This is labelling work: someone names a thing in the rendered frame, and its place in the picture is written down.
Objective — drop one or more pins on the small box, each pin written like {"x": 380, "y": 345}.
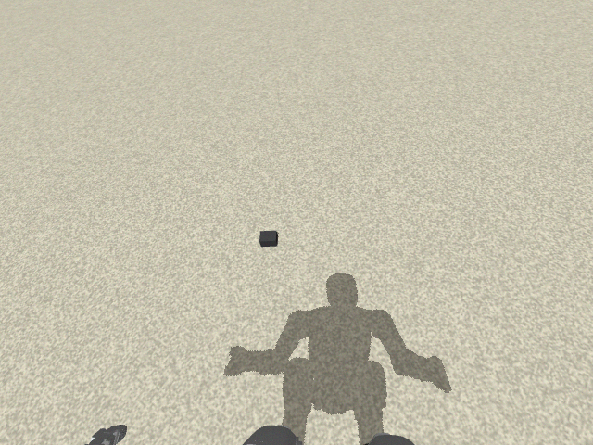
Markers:
{"x": 268, "y": 238}

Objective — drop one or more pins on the left robot hand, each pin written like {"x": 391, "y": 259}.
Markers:
{"x": 110, "y": 436}

